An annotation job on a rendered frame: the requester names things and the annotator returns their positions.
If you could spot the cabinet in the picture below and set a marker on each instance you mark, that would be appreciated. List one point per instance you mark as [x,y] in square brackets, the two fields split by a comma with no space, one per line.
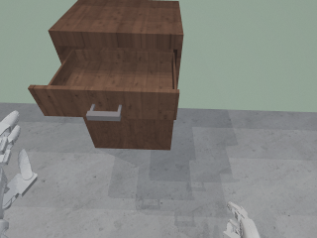
[125,26]

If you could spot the drawer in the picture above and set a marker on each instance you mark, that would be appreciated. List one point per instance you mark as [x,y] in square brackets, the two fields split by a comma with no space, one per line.
[144,83]

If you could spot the robot left hand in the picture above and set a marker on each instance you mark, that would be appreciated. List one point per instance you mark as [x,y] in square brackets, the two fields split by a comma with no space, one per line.
[21,182]

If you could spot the robot right hand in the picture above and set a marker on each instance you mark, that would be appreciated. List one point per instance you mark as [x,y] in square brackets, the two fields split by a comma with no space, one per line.
[247,227]

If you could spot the handle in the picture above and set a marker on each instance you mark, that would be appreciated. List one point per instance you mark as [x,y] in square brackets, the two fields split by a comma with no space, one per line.
[92,115]

